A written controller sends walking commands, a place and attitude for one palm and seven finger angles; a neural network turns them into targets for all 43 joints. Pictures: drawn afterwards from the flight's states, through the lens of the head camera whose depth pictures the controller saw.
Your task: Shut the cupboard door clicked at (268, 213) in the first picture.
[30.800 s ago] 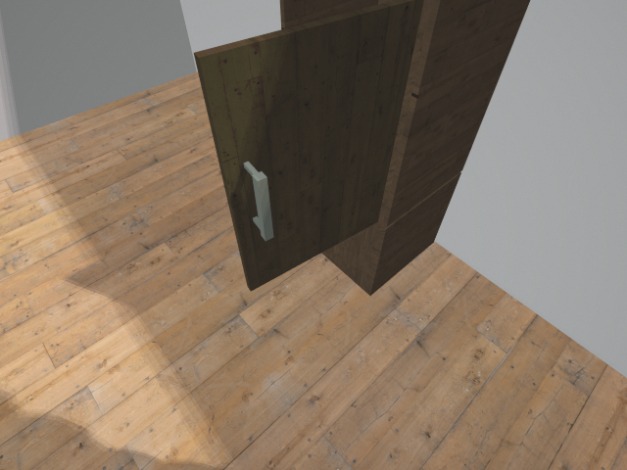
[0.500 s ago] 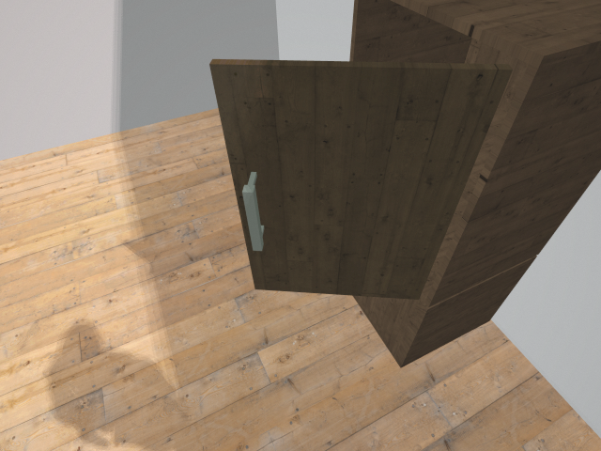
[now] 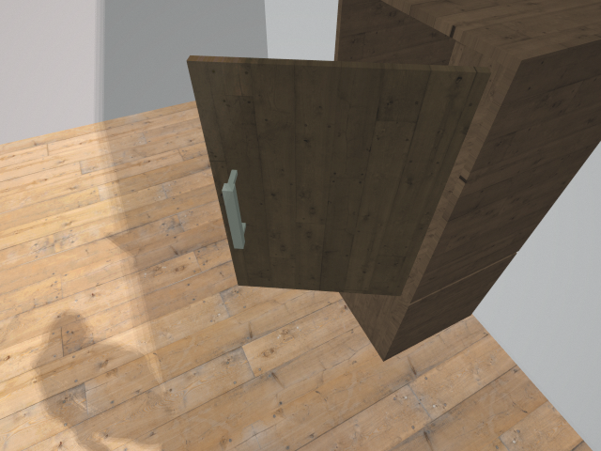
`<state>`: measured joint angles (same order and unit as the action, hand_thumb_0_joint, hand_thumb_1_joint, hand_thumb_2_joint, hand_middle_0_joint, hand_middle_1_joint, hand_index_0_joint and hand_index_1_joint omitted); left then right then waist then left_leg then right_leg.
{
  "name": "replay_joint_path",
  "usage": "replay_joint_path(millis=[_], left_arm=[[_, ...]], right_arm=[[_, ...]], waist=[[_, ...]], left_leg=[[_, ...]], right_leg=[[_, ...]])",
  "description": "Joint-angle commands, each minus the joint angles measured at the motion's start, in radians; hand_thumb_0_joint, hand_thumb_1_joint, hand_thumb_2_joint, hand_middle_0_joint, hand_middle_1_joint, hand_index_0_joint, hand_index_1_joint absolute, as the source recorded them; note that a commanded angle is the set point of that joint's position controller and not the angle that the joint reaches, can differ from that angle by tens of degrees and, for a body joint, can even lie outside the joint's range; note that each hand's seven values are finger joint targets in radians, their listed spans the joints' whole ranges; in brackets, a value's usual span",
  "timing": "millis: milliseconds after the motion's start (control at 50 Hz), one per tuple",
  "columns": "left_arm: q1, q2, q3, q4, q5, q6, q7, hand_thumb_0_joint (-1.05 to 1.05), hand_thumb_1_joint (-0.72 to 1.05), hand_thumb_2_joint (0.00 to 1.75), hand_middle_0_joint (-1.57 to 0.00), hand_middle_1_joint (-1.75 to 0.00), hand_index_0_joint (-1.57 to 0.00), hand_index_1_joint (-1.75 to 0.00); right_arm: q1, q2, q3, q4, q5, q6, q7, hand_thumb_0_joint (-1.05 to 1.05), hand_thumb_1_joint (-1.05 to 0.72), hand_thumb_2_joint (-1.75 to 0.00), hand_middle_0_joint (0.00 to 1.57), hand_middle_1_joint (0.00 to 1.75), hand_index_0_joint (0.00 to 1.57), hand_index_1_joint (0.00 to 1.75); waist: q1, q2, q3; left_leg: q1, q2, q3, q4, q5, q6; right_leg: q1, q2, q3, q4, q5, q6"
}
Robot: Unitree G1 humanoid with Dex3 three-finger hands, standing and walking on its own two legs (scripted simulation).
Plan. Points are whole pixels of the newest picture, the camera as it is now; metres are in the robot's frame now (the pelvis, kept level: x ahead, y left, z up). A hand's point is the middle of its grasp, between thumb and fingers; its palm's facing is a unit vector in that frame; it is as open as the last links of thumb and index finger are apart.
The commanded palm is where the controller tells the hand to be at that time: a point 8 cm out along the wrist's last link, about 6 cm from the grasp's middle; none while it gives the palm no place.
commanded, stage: come to a stop and stand still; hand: left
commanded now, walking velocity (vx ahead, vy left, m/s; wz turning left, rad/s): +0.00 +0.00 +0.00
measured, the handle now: (236, 211) +0.54 +0.15 -0.03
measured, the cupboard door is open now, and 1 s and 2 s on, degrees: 60 60 60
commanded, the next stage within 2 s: look again from close up in 0.24 s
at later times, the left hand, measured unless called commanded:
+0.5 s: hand out of the picture +0.01 +0.16 -0.17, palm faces +0.02 -0.98 -0.19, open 7.3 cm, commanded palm none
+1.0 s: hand out of the picture +0.01 +0.16 -0.17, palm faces +0.03 -0.98 -0.18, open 7.4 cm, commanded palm none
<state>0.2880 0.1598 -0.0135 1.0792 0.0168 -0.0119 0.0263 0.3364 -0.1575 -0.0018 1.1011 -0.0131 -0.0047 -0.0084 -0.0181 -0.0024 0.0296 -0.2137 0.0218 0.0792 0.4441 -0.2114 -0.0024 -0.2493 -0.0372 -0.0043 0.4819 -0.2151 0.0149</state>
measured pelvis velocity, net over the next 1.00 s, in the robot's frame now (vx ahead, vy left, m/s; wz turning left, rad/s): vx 0.01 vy -0.01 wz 0.01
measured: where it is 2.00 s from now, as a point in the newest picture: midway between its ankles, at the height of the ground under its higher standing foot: outside the picture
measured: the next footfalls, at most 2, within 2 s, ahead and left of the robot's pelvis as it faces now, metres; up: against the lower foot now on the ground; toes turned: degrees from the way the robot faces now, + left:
none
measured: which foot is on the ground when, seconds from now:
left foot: down 0.00-1.00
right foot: down 0.00-1.00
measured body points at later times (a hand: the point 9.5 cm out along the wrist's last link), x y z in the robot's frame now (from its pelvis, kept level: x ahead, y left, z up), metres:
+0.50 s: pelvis +0.01 -0.01 +0.00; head +0.02 -0.01 +0.45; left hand +0.01 +0.21 -0.16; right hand +0.01 -0.22 -0.16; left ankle +0.02 +0.12 -0.74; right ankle +0.03 -0.13 -0.74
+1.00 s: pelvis +0.01 -0.01 +0.00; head +0.02 -0.01 +0.45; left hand +0.01 +0.21 -0.16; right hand +0.00 -0.22 -0.16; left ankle +0.02 +0.12 -0.74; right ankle +0.03 -0.13 -0.74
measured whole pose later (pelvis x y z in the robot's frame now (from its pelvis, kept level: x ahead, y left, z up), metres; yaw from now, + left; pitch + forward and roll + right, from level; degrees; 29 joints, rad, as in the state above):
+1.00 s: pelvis +0.01 -0.01 +0.00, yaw +1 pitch -1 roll +1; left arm 0.30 0.14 0.00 1.11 0.02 -0.02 0.03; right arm 0.29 -0.12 0.00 1.14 -0.02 -0.01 -0.02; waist 0.00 -0.01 0.04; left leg -0.17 0.03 0.06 0.40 -0.21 -0.02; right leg -0.20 -0.02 -0.02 0.43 -0.21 0.00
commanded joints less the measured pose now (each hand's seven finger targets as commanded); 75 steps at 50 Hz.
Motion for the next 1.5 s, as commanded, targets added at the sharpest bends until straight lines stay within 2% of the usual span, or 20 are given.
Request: replay_joint_path(millis=[0,80,400,480,640,680,920,960,1020,1080,1180,1220,1260,1280,1320,1340,1360,1380,1420,1480], left_arm=[[0.047,0.109,0.023,-0.026,-0.006,-0.016,0.012,0.0,0.9,0.9,-0.2,-0.3,-0.2,-0.3],[0.043,0.106,0.023,-0.022,-0.004,-0.015,0.013,0.0,0.9,0.9,-0.2,-0.3,-0.2,-0.3],[0.053,0.09,0.028,-0.014,-0.003,-0.017,0.013,0.0,0.9,0.9,-0.2,-0.3,-0.2,-0.3],[0.059,0.092,0.028,-0.01,-0.002,-0.019,0.013,0.0,0.9,0.9,-0.2,-0.3,-0.2,-0.3],[0.066,0.084,0.028,-0.003,-0.003,-0.018,0.013,0.0,0.9,0.9,-0.2,-0.3,-0.2,-0.3],[0.068,0.083,0.028,-0.001,-0.002,-0.017,0.012,0.0,0.9,0.9,-0.2,-0.3,-0.2,-0.3],[0.072,0.074,0.032,-0.001,-0.002,-0.019,0.012,0.0,0.9,0.9,-0.2,-0.3,-0.2,-0.3],[0.083,0.072,0.033,0.006,-0.001,-0.017,0.009,0.0,0.9,0.9,-0.2,-0.3,-0.2,-0.3],[0.088,0.074,0.045,-0.003,0.005,-0.004,0.001,0.0,0.9,0.9,-0.2,-0.3,-0.2,-0.3],[0.108,0.07,0.053,-0.012,0.009,-0.004,-0.007,0.0,0.9,0.9,-0.2,-0.3,-0.2,-0.3],[0.127,0.051,0.057,-0.014,0.008,-0.019,-0.014,0.0,0.9,0.9,-0.2,-0.3,-0.2,-0.3],[0.142,0.047,0.06,-0.012,0.008,-0.025,-0.015,0.0,0.9,0.9,-0.2,-0.3,-0.2,-0.3],[0.162,0.043,0.062,-0.002,0.008,-0.031,-0.012,0.0,0.9,0.9,-0.2,-0.3,-0.2,-0.3],[0.17,0.047,0.063,0.005,0.008,-0.031,-0.008,0.0,0.9,0.9,-0.2,-0.3,-0.2,-0.3],[0.209,0.066,0.067,0.027,0.005,-0.032,0.005,0.0,0.9,0.9,-0.2,-0.3,-0.2,-0.3],[0.211,0.072,0.065,0.033,0.001,-0.032,0.011,0.0,0.9,0.9,-0.2,-0.3,-0.2,-0.3],[0.201,0.074,0.061,0.033,-0.003,-0.034,0.016,0.0,0.9,0.9,-0.2,-0.3,-0.2,-0.3],[0.185,0.079,0.059,0.023,-0.004,-0.033,0.021,0.0,0.9,0.9,-0.2,-0.3,-0.2,-0.3],[0.153,0.093,0.065,0.001,-0.005,-0.026,0.028,0.0,0.9,0.9,-0.2,-0.3,-0.2,-0.3],[0.107,0.089,0.069,-0.031,0.0,-0.013,0.032,0.0,0.9,0.9,-0.2,-0.3,-0.2,-0.3]], right_arm=[[0.031,-0.083,-0.018,-0.033,0.004,-0.026,-0.011,0.0,-0.9,-0.9,0.2,0.3,0.2,0.3],[0.031,-0.071,-0.019,-0.02,0.003,-0.021,-0.012,0.0,-0.9,-0.9,0.2,0.3,0.2,0.3],[0.008,-0.071,-0.019,-0.008,0.003,-0.023,-0.016,0.0,-0.9,-0.9,0.2,0.3,0.2,0.3],[0.007,-0.068,-0.02,-0.007,0.003,-0.023,-0.017,0.0,-0.9,-0.9,0.2,0.3,0.2,0.3],[0.007,-0.067,-0.018,-0.001,0.003,-0.025,-0.019,0.0,-0.9,-0.9,0.2,0.3,0.2,0.3],[0.005,-0.063,-0.018,-0.001,0.003,-0.023,-0.019,0.0,-0.9,-0.9,0.2,0.3,0.2,0.3],[0.023,-0.055,-0.018,0.007,0.002,-0.024,-0.019,0.0,-0.9,-0.9,0.2,0.3,0.2,0.3],[0.036,-0.054,-0.019,0.015,-0.003,-0.021,-0.018,0.0,-0.9,-0.9,0.2,0.3,0.2,0.3],[0.041,-0.059,-0.027,0.009,-0.01,-0.011,-0.014,0.0,-0.9,-0.9,0.2,0.3,0.2,0.3],[0.043,-0.055,-0.034,-0.003,-0.012,-0.011,-0.012,0.0,-0.9,-0.9,0.2,0.3,0.2,0.3],[0.07,-0.053,-0.04,-0.005,-0.009,-0.029,-0.015,0.0,-0.9,-0.9,0.2,0.3,0.2,0.3],[0.075,-0.06,-0.042,-0.007,-0.008,-0.037,-0.018,0.0,-0.9,-0.9,0.2,0.3,0.2,0.3],[0.074,-0.057,-0.04,-0.005,-0.006,-0.044,-0.022,0.0,-0.9,-0.9,0.2,0.3,0.2,0.3],[0.063,-0.037,-0.036,-0.005,-0.004,-0.044,-0.026,0.0,-0.9,-0.9,0.2,0.3,0.2,0.3],[0.053,-0.017,-0.026,-0.006,-0.004,-0.044,-0.035,0.0,-0.9,-0.9,0.2,0.3,0.2,0.3],[0.054,-0.012,-0.023,-0.005,0.0,-0.04,-0.039,0.0,-0.9,-0.9,0.2,0.3,0.2,0.3],[0.05,-0.014,-0.023,-0.002,0.004,-0.035,-0.043,0.0,-0.9,-0.9,0.2,0.3,0.2,0.3],[0.054,-0.015,-0.027,0.0,0.007,-0.032,-0.047,0.0,-0.9,-0.9,0.2,0.3,0.2,0.3],[0.054,-0.032,-0.036,-0.002,0.008,-0.023,-0.051,0.0,-0.9,-0.9,0.2,0.3,0.2,0.3],[0.046,-0.048,-0.051,-0.008,0.006,-0.016,-0.055,0.0,-0.9,-0.9,0.2,0.3,0.2,0.3]], waist=[[0.017,0.005,0.021],[0.017,-0.022,0.048],[0.017,0.004,0.036],[0.018,-0.012,0.03],[0.019,0.013,0.032],[0.021,0.002,0.053],[0.02,-0.009,0.046],[0.02,-0.018,0.037],[0.021,-0.019,0.09],[0.026,0.004,0.122],[0.019,0.029,0.111],[0.023,0.045,0.095],[0.028,0.023,0.065],[0.034,-0.016,0.078],[0.039,-0.078,0.024],[0.033,-0.09,0.0],[0.024,-0.072,-0.023],[0.019,-0.065,-0.03],[0.013,-0.014,-0.06],[0.007,0.017,-0.057]], left_leg=[[-0.016,0.073,-0.088,-0.101,0.005,0.013],[-0.017,0.073,-0.083,-0.101,-0.006,0.01],[0.015,0.076,-0.085,-0.117,0.023,0.008],[0.026,0.078,-0.082,-0.113,0.041,0.008],[0.026,0.078,-0.084,-0.123,0.042,0.006],[0.018,0.079,-0.084,-0.127,0.02,0.007],[0.016,0.074,-0.084,-0.124,0.034,0.006],[0.021,0.071,-0.079,-0.121,-0.069,0.008],[-0.033,0.069,-0.09,-0.12,-0.265,0.018],[-0.065,0.083,-0.11,-0.123,-0.33,0.036],[-0.039,0.113,-0.129,-0.101,-0.251,0.056],[-0.021,0.127,-0.129,-0.076,-0.162,0.065],[-0.009,0.119,-0.094,-0.015,-0.011,0.062],[-0.027,0.098,-0.057,0.032,0.095,0.049],[-0.047,0.057,-0.004,0.114,0.188,0.014],[-0.039,0.052,0.001,0.113,0.194,0.002],[-0.004,0.054,-0.004,0.093,0.243,-0.006],[0.017,0.057,-0.004,0.075,0.312,-0.008],[0.082,0.065,0.001,0.082,0.451,-0.006],[0.149,0.092,-0.001,0.099,0.619,0.011]], right_leg=[[0.006,-0.068,0.083,-0.115,0.01,-0.044],[-0.002,-0.066,0.082,-0.13,-0.004,-0.044],[0.008,-0.063,0.073,-0.139,0.026,-0.041],[0.02,-0.065,0.068,-0.144,0.048,-0.041],[0.023,-0.064,0.066,-0.142,0.049,-0.042],[0.017,-0.063,0.065,-0.151,0.03,-0.041],[0.021,-0.064,0.064,-0.15,0.03,-0.043],[0.016,-0.058,0.059,-0.148,-0.08,-0.046],[-0.046,-0.048,0.069,-0.14,-0.288,-0.056],[-0.075,-0.039,0.065,-0.117,-0.324,-0.068],[-0.076,-0.024,0.048,-0.042,-0.205,-0.083],[-0.064,-0.023,0.031,-0.003,-0.124,-0.083],[-0.018,-0.032,0.036,0.014,0.002,-0.086],[0.016,-0.048,0.051,0.006,0.137,-0.088],[0.12,-0.091,0.089,0.023,0.524,-0.089],[0.154,-0.108,0.087,0.034,0.691,-0.088],[0.161,-0.11,0.076,0.046,0.813,-0.078],[0.167,-0.104,0.056,0.057,0.879,-0.063],[0.142,-0.095,0.04,0.084,0.873,-0.047],[0.062,-0.077,0.023,0.094,0.719,-0.038]])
